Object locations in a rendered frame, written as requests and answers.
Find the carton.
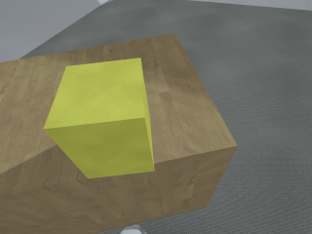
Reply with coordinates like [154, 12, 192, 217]
[43, 58, 155, 178]

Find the pedestal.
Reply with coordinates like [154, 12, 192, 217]
[0, 33, 238, 234]

